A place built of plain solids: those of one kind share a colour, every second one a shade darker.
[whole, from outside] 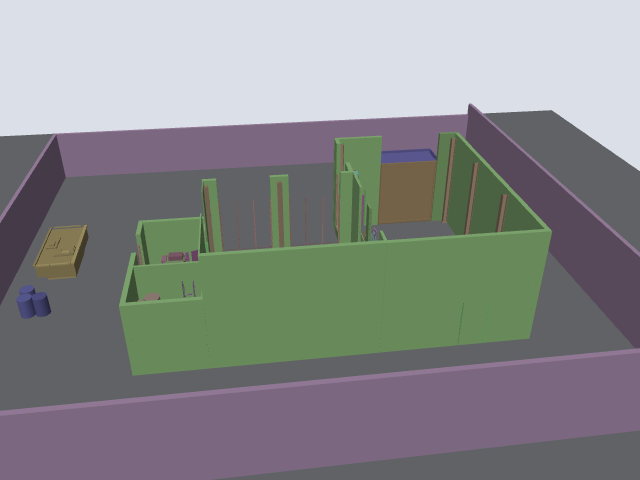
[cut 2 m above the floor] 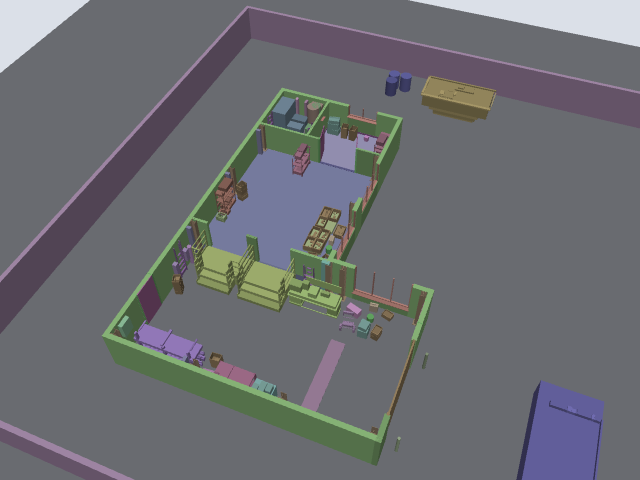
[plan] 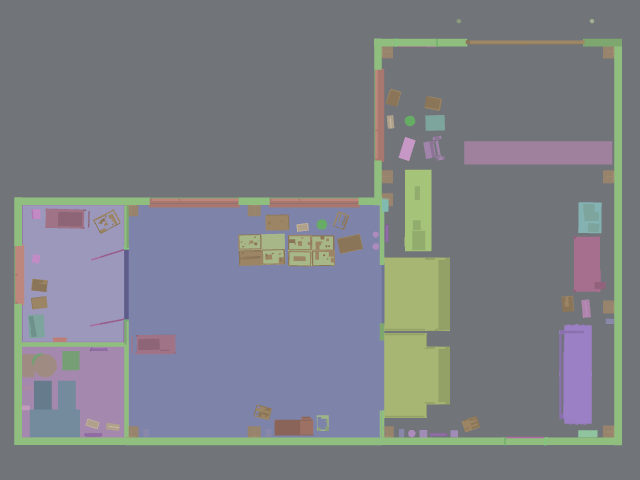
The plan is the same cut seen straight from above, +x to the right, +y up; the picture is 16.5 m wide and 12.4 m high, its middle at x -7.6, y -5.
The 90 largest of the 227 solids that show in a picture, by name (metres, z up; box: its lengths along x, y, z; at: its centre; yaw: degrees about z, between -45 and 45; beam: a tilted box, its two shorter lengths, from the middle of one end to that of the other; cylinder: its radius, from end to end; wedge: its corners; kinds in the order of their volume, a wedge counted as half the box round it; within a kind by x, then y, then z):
{
 "yard_bound_1": {"box": [0.2, 24.48, 2.86], "at": [-21.86, -3.23, 1.38]},
 "yard_bound_2": {"box": [26.26, 0.2, 3.56], "at": [-8.83, -15.36, 1.73]},
 "yard_bound_3": {"box": [26.26, 0.2, 2.86], "at": [-8.83, 8.91, 1.38]},
 "yard_bound_4": {"box": [0.2, 24.48, 3.56], "at": [4.2, -3.23, 1.73]},
 "wall_1": {"box": [0.2, 2.6, 3.26], "at": [-15.4, -9.0, 1.58]},
 "wall_2": {"box": [0.2, 1.06, 3.26], "at": [-15.4, -7.17, 1.58]},
 "wall_3": {"box": [0.2, 1.51, 1.46], "at": [-15.4, -5.9, 0.68]},
 "wall_4": {"box": [0.2, 1.26, 3.26], "at": [-15.4, -4.53, 1.58]},
 "wall_5": {"box": [2.9, 0.2, 3.26], "at": [-14.05, -10.2, 1.58]},
 "wall_6": {"box": [2.9, 0.2, 3.26], "at": [-14.05, -4.0, 1.58]},
 "wall_7": {"box": [2.7, 0.06, 3.26], "at": [-13.95, -7.73, 1.58]},
 "wall_8": {"box": [2.7, 0.06, 3.26], "at": [-13.95, -7.67, 1.58]},
 "wall_9": {"box": [0.06, 2.4, 3.26], "at": [-12.63, -8.9, 1.58]},
 "wall_10": {"box": [0.06, 0.6, 3.26], "at": [-12.63, -7.4, 1.58]},
 "wall_11": {"box": [0.06, 1.1, 3.26], "at": [-12.63, -4.65, 1.58]},
 "wall_12": {"box": [0.06, 2.46, 5.06], "at": [-12.57, -8.87, 2.48]},
 "wall_13": {"box": [0.06, 0.67, 5.06], "at": [-12.57, -7.43, 2.48]},
 "wall_14": {"box": [0.06, 1.1, 5.06], "at": [-12.57, -4.65, 2.48]},
 "wall_15": {"box": [0.61, 0.2, 5.06], "at": [-12.3, -4.0, 2.48]},
 "wall_16": {"box": [2.31, 0.2, 1.01], "at": [-10.85, -4.0, 0.46]},
 "wall_17": {"box": [6.6, 0.2, 5.06], "at": [-9.3, -10.2, 2.48]},
 "wall_18": {"box": [0.81, 0.2, 5.06], "at": [-9.3, -4.0, 2.48]},
 "wall_19": {"box": [2.31, 0.2, 1.01], "at": [-7.75, -4.0, 0.46]},
 "wall_20": {"box": [0.61, 0.2, 5.06], "at": [-6.3, -4.0, 2.48]},
 "wall_21": {"box": [0.2, 1.16, 5.05], "at": [-6.1, -3.52, 2.48]},
 "wall_22": {"box": [0.2, 2.36, 0.5], "at": [-6.1, -1.77, 0.2]},
 "wall_23": {"box": [0.2, 0.81, 5.05], "at": [-6.1, -0.2, 2.48]},
 "wall_24": {"box": [0.06, 0.7, 5.06], "at": [-6.03, -9.75, 2.48]},
 "wall_25": {"box": [0.06, 0.45, 5.06], "at": [-6.03, -7.38, 2.48]},
 "wall_26": {"box": [0.06, 1.55, 5.06], "at": [-6.03, -4.88, 2.48]},
 "wall_27": {"box": [0.06, 0.7, 5.05], "at": [-5.97, -9.75, 2.48]},
 "wall_28": {"box": [0.06, 0.45, 5.05], "at": [-5.97, -7.38, 2.48]},
 "wall_29": {"box": [0.06, 1.61, 5.05], "at": [-5.97, -4.84, 2.48]},
 "wall_30": {"box": [2.41, 0.2, 5.05], "at": [-5.0, 0.1, 2.48]},
 "wall_31": {"box": [6.2, 0.2, 5.05], "at": [-2.9, -10.2, 2.48]},
 "wall_32": {"box": [1.01, 0.2, 5.05], "at": [-0.3, 0.1, 2.48]},
 "wall_33": {"box": [0.2, 10.5, 5.05], "at": [0.1, -5.05, 2.48]},
 "raised_floor_hall_1": {"box": [6.73, 6.13, 0.56], "at": [-9.3, -7.1, 0.23]},
 "raised_floor_hall_2": {"box": [0.07, 1.59, 0.56], "at": [-5.97, -6.4, 0.23]},
 "beyond_skip_1": {"box": [1.45, 2.6, 0.63], "at": [-19.53, -2.03, 0.63], "yaw": 0.8},
 "beyond_skip_2": {"box": [1.25, 2.13, 1.1], "at": [-19.53, -2.01, 0.49], "yaw": 0.8},
 "beyond_skip_3": {"box": [1.69, 3.43, 0.61], "at": [-19.53, -2.01, 0.86], "yaw": 0.8},
 "beyond_skip_4": {"box": [1.3, 2.25, 0.95], "at": [-19.53, -1.98, 0.57], "yaw": 0.8},
 "beyond_van_1": {"box": [5.29, 2.16, 1.0], "at": [-1.71, 5.74, 0.79]},
 "beyond_van_2": {"box": [4.61, 0.06, 0.2], "at": [-1.26, 6.79, 1.34]},
 "raised_floor_inspect_1": {"box": [2.83, 3.73, 0.56], "at": [-13.95, -5.9, 0.23]},
 "raised_floor_plant_1": {"box": [2.83, 2.53, 0.56], "at": [-13.95, -8.9, 0.23]},
 "door_landing_1": {"box": [1.1, 2.2, 0.56], "at": [-5.39, -8.5, 0.23]},
 "door_landing_2": {"box": [1.1, 1.9, 0.56], "at": [-5.39, -6.4, 0.23]},
 "door_landing_3": {"box": [0.32, 1.5, 0.39], "at": [-4.7, -8.5, 0.14]},
 "door_landing_4": {"box": [0.32, 1.9, 0.39], "at": [-4.7, -6.4, 0.14]},
 "door_landing_5": {"box": [0.32, 1.5, 0.22], "at": [-4.4, -8.5, 0.06]},
 "door_landing_6": {"box": [0.32, 1.9, 0.22], "at": [-4.4, -6.4, 0.06]},
 "plant_pumps_1": {"box": [0.46, 1.04, 0.56], "at": [-14.76, -9.16, 0.74]},
 "plant_pumps_2": {"box": [1.3, 0.72, 1.35], "at": [-14.45, -9.74, 1.14]},
 "plant_pumps_3": {"box": [0.46, 1.04, 0.56], "at": [-14.14, -9.16, 0.74]},
 "beyond_drums_1": {"cylinder": 0.3, "from": [-20.41, -5.1, -0.06], "to": [-20.41, -5.1, 0.87]},
 "beyond_drums_2": {"cylinder": 0.3, "from": [-20.35, -5.76, -0.06], "to": [-20.35, -5.76, 0.87]},
 "beyond_drums_3": {"cylinder": 0.3, "from": [-19.75, -5.72, -0.06], "to": [-19.75, -5.72, 0.87]},
 "centre_lathe_1": {"box": [0.48, 0.52, 0.49], "at": [-5.08, -5.01, 0.44]},
 "centre_lathe_2": {"box": [0.48, 0.42, 0.49], "at": [-5.08, -3.41, 0.44]},
 "centre_lathe_3": {"box": [0.69, 2.11, 0.05], "at": [-5.06, -4.24, 0.7]},
 "centre_lathe_4": {"box": [0.59, 1.98, 0.22], "at": [-5.06, -4.23, 0.79]},
 "centre_lathe_5": {"box": [0.34, 0.51, 0.58], "at": [-5.05, -5.01, 0.97]},
 "centre_lathe_6": {"box": [0.42, 0.35, 0.55], "at": [-5.05, -4.26, 0.87]},
 "calorifier_1": {"box": [0.32, 0.6, 1.35], "at": [-15.14, -8.25, 1.14]},
 "calorifier_2": {"cylinder": 0.3, "from": [-14.7, -8.25, 0.51], "to": [-14.7, -8.25, 2.09]},
 "roller_shutter_1": {"box": [2.86, 0.06, 3.55], "at": [-2.3, 0.12, 1.73]},
 "air_station_1": {"cylinder": 0.23, "from": [-14.81, -8.15, 0.51], "to": [-14.81, -8.15, 2.01]},
 "air_station_2": {"box": [0.45, 0.5, 0.78], "at": [-14.04, -8.11, 0.85]},
 "crate_1": {"box": [0.6, 0.8, 0.8], "at": [-0.62, -4.42, 0.35], "yaw": -0.5},
 "pallet_1": {"box": [1.2, 0.8, 0.19], "at": [-9.1, -5.25, 0.56], "yaw": 1.5},
 "pallet_2": {"box": [1.2, 0.8, 0.19], "at": [-7.83, -5.28, 0.56], "yaw": 0.2},
 "downpipe_1": {"box": [0.14, 0.21, 3.05], "at": [-12.09, -9.99, 2.0]},
 "downpipe_2": {"box": [0.14, 0.21, 3.05], "at": [-8.93, -9.99, 2.0]},
 "downpipe_3": {"box": [0.14, 0.21, 3.05], "at": [-5.49, -9.99, 1.49]},
 "downpipe_4": {"box": [0.21, 0.14, 3.05], "at": [-0.11, -7.1, 1.49]},
 "pier_1": {"box": [0.17, 0.34, 5.05], "at": [-5.92, -4.1, 2.48]},
 "bar_rack_1": {"box": [0.71, 2.55, 0.16], "at": [-0.93, -8.48, 0.9]},
 "carton_1": {"box": [0.4, 0.6, 0.35], "at": [-14.93, -7.22, 0.64], "yaw": 1.5},
 "carton_2": {"box": [0.38, 0.57, 0.36], "at": [-14.92, -7.23, 0.99], "yaw": 7.2},
 "carton_3": {"box": [0.5, 0.4, 0.5], "at": [-4.62, -1.98, 0.2], "yaw": 1.7},
 "fitters_bench_1": {"box": [0.67, 1.42, 0.06], "at": [-0.7, -5.62, 0.78]},
 "fitters_bench_2": {"box": [0.67, 0.53, 0.5], "at": [-0.68, -6.03, 0.61]},
 "trench_plates_1": {"box": [3.82, 0.6, 0.07], "at": [-1.96, -2.75, -0.02]},
 "door_leaf_1": {"box": [1.0, 0.044, 2.15], "at": [-2.3, -10.1, 1.02]},
 "picking_trolley_1": {"box": [0.99, 0.49, 0.15], "at": [-11.84, -7.7, 0.64], "yaw": 0.4},
 "toolbox_1": {"box": [0.29, 0.56, 0.4], "at": [-5.35, -2.65, 0.15], "yaw": -17.8},
 "distribution_board_1": {"box": [0.5, 0.18, 0.7], "at": [-0.68, -10.01, 1.5]},
 "shelving_bay_1": {"box": [0.66, 0.4, 0.22], "at": [-8.44, -9.85, 1.77]}
}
